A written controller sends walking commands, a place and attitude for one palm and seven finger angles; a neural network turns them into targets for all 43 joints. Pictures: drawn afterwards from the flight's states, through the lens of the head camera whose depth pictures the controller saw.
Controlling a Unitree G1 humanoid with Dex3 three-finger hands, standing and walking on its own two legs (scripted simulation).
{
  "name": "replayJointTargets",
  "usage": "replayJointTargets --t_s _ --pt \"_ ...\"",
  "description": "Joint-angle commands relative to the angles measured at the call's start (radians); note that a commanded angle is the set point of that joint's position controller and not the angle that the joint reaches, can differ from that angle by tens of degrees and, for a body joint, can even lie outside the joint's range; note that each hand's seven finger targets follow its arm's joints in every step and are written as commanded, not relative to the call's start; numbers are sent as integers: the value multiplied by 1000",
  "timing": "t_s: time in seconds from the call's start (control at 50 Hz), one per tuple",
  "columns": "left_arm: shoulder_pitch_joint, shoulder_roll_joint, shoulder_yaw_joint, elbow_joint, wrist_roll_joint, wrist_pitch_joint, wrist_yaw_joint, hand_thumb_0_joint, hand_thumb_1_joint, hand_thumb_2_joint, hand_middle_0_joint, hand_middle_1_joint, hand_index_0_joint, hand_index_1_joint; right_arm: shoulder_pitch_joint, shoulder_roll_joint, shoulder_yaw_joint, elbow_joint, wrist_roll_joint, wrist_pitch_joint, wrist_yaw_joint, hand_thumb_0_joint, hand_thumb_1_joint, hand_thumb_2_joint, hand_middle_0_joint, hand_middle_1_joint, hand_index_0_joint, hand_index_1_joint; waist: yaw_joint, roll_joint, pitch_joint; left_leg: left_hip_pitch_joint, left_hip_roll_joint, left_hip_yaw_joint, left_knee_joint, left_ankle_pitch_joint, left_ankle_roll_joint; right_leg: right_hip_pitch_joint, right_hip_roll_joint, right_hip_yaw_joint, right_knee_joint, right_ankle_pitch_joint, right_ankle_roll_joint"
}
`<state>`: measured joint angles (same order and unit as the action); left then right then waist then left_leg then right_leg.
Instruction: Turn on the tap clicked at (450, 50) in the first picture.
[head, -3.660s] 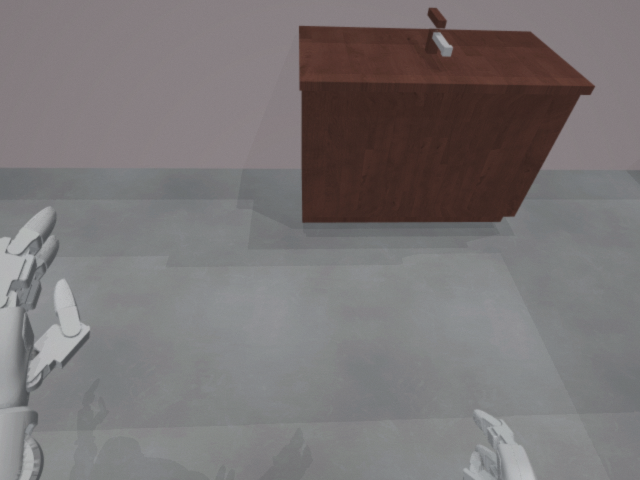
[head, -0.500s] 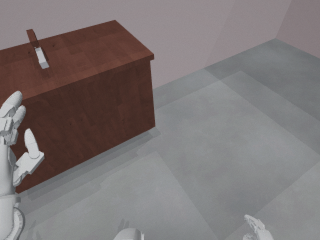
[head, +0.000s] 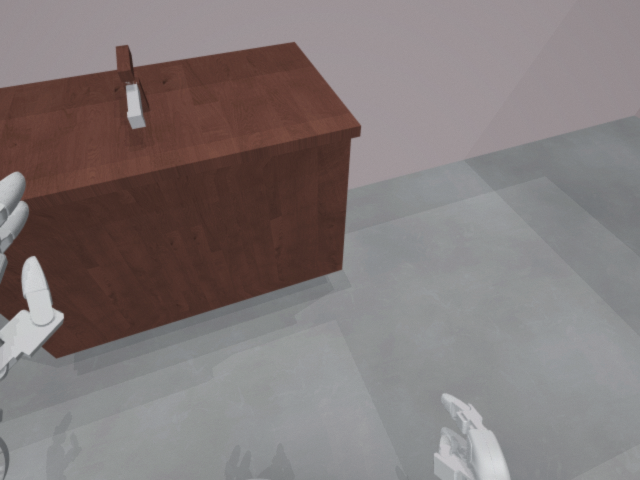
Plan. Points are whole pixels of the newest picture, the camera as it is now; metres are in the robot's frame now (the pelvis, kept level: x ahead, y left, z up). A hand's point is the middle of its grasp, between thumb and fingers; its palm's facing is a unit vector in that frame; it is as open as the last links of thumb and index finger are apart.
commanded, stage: take the last steps up to it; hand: left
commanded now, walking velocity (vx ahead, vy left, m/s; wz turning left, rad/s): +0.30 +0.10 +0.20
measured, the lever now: (136, 119) +0.76 +0.47 +0.02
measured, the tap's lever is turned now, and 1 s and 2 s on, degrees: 0 0 0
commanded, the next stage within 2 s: none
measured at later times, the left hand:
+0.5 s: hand (29, 280) +0.23 +0.28 +0.19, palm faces +0.52 -0.78 -0.33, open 7.5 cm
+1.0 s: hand (90, 227) +0.30 +0.26 +0.19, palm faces +0.47 -0.79 -0.40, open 7.5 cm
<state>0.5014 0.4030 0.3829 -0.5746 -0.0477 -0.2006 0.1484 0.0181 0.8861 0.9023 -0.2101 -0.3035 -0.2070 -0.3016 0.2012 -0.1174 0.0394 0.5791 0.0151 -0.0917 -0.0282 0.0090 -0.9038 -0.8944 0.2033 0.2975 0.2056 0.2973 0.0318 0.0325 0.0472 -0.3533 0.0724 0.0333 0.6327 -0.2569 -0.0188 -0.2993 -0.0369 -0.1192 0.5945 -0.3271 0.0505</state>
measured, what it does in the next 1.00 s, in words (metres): walks ahead: left foot, then right foot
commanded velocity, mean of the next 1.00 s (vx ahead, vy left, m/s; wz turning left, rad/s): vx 0.30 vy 0.06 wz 0.03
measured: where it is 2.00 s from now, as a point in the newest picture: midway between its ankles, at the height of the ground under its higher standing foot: (320, 452)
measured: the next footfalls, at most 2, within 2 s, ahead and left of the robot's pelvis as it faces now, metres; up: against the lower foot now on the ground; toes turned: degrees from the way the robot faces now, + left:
left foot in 0.38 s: +0.08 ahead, +0.14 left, +0.00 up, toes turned +13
right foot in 0.70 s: +0.17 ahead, -0.09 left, +0.00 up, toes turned -4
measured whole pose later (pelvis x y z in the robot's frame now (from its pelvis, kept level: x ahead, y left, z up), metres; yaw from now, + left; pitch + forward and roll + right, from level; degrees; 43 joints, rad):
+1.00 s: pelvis +0.11 +0.01 +0.01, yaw +6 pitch -1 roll +1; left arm 0.49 0.37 0.35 -0.55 -0.02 -0.24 0.16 0.02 0.88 0.90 -0.21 -0.30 -0.21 -0.30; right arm 0.22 -0.25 -0.04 0.62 0.00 -0.08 -0.07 0.01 -0.91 -0.89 0.20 0.30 0.20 0.30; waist -0.01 -0.04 0.05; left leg -0.37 0.07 0.11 0.67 -0.30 0.00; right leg -0.24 -0.07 -0.15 0.52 -0.26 -0.03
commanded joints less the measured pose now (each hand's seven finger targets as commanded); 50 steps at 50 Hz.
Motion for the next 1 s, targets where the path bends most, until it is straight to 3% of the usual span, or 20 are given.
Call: replayJointTargets --t_s 0.0,0.02,0.08,0.12,0.24,0.3,0.32,0.34,0.36,0.4,0.48,0.64,0.66,0.68,0.7,0.72,0.74,0.78,0.84,0.98 --pt "-242 175 86 -77 14 -7 31 0 900 900 -200 -300 -200 -300 -104 -180 -69 -115 -12 -42 -36 0 -900 -900 200 300 200 300 -4 -357 -80 -285 -63 -9 474 -310 12 107 -430 593 -411 -176 -191" --pt "-264 161 65 -71 18 -8 28 0 900 900 -200 -300 -200 -300 -124 -192 -75 -103 -18 -43 -31 0 -900 -900 200 300 200 300 -19 -317 -56 -332 -48 -64 600 -256 0 102 -440 644 -430 -210 -220" --pt "-186 132 55 -65 27 -45 19 0 900 900 -200 -300 -200 -300 -119 -175 -55 -61 -18 -14 -37 0 -900 -900 200 300 200 300 -27 -165 -62 -304 4 -39 595 -104 -22 129 -329 253 -334 156 -171" --pt "-160 134 60 -91 26 -60 20 0 900 900 -200 -300 -200 -300 -130 -177 -65 -71 -17 -7 -45 0 -900 -900 200 300 200 300 -29 -154 -91 -244 1 0 444 -94 -16 161 -303 162 -309 287 -156" --pt "-73 133 95 -150 19 -65 49 0 900 900 -200 -300 -200 -300 -93 -165 -84 -130 -19 -20 -46 0 -900 -900 200 300 200 300 6 -208 -154 -76 -29 118 45 -102 15 215 -293 171 -295 146 -191" --pt "-146 117 74 -157 20 -61 60 0 900 900 -200 -300 -200 -300 -57 -181 -95 -127 -17 -21 -55 0 -900 -900 200 300 200 300 -23 -156 -155 100 -47 148 -142 -42 18 144 -246 142 -230 -19 -156" --pt "-163 108 57 -158 19 -66 58 0 900 900 -200 -300 -200 -300 -45 -193 -103 -128 -11 -23 -64 0 -900 -900 200 300 200 300 -35 -70 -148 188 -28 122 -202 -46 30 82 -209 113 -142 -61 -129" --pt "-199 97 41 -180 18 -75 55 0 900 900 -200 -300 -200 -300 -42 -219 -110 -135 -7 -26 -68 0 -900 -900 200 300 200 300 -48 97 -140 273 72 -35 -283 -64 81 -38 -124 64 50 -92 -85" --pt "-216 96 41 -188 23 -88 56 0 900 900 -200 -300 -200 -300 -47 -237 -111 -145 -2 -28 -62 0 -900 -900 200 300 200 300 -45 318 -127 374 257 -322 -336 77 171 -248 -6 -23 297 -233 -35" --pt "-191 139 64 -103 38 -100 39 0 900 900 -200 -300 -200 -300 -69 -206 -99 -119 -8 -43 -51 0 -900 -900 200 300 200 300 -50 281 -93 273 344 -462 -399 -53 267 -364 -47 96 550 -235 -46" --pt "-112 103 43 -210 35 -100 21 0 900 900 -200 -300 -200 -300 -54 -201 -101 -96 -3 -69 -31 0 -900 -900 200 300 200 300 -34 178 -110 241 230 -176 -337 164 215 -316 -55 49 443 -76 -24" --pt "-132 114 74 -36 29 -65 17 0 900 900 -200 -300 -200 -300 -73 -191 -76 -84 -13 -57 -49 0 -900 -900 200 300 200 300 -29 112 -96 20 180 -25 -231 -102 125 123 19 -71 -61 25 -19" --pt "-139 124 80 -12 33 -61 19 0 900 900 -200 -300 -200 -300 -74 -187 -76 -79 -12 -50 -52 0 -900 -900 200 300 200 300 -25 43 -112 -35 147 6 -116 -148 107 211 -5 -18 -126 11 -40" --pt "-156 136 79 -8 41 -58 20 0 900 900 -200 -300 -200 -300 -68 -173 -78 -82 -10 -41 -49 0 -900 -900 200 300 200 300 -22 -131 -123 -154 60 74 132 -210 75 276 -139 221 -225 -89 -112" --pt "-176 178 105 -8 37 -57 24 0 900 900 -200 -300 -200 -300 -85 -162 -71 -96 -11 -42 -45 0 -900 -900 200 300 200 300 -16 -344 -107 -330 -51 91 403 -319 33 312 -349 601 -352 -90 -224" --pt "-241 155 89 -29 25 -63 16 0 900 900 -200 -300 -200 -300 -102 -193 -85 -96 -18 -52 -31 0 -900 -900 200 300 200 300 -12 -325 -109 -329 -30 -23 532 -273 22 233 -393 681 -416 -270 -241" --pt "-228 174 101 -33 24 -74 14 0 900 900 -200 -300 -200 -300 -95 -186 -83 -81 -15 -53 -26 0 -900 -900 200 300 200 300 -23 -294 -77 -354 -4 -58 602 -212 14 205 -401 671 -422 -310 -266" --pt "-189 157 92 -92 31 -95 10 0 900 900 -200 -300 -200 -300 -98 -182 -75 -60 -12 -37 -23 0 -900 -900 200 300 200 300 -28 -137 -82 -310 34 -48 578 -120 -3 162 -345 421 -376 -95 -245" --pt "-138 161 106 -148 32 -103 22 0 900 900 -200 -300 -200 -300 -106 -176 -75 -81 -14 -34 -35 0 -900 -900 200 300 200 300 -31 -144 -123 -154 41 2 306 -105 6 109 -293 217 -327 102 -210" --pt "-125 132 94 -154 18 -85 50 0 900 900 -200 -300 -200 -300 -52 -181 -91 -117 -17 -41 -57 0 -900 -900 200 300 200 300 -31 -84 -141 165 -38 136 -154 -14 22 62 -186 157 -197 -97 -157"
